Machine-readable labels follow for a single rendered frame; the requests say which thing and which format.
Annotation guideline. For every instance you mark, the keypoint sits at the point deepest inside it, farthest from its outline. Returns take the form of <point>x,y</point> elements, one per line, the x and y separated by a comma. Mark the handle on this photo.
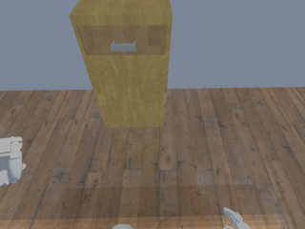
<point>123,47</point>

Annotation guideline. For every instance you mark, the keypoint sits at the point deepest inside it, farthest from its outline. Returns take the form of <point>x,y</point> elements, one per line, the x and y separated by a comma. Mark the robot left hand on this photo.
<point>11,160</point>

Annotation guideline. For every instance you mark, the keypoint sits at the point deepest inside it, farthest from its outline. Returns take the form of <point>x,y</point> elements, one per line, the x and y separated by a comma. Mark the robot right hand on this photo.
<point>236,220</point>

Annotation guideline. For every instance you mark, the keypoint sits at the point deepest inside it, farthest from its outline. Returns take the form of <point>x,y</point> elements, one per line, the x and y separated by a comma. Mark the drawer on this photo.
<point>149,39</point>

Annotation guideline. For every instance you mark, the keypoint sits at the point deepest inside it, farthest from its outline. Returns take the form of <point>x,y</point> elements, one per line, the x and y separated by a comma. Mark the cabinet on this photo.
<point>130,90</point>

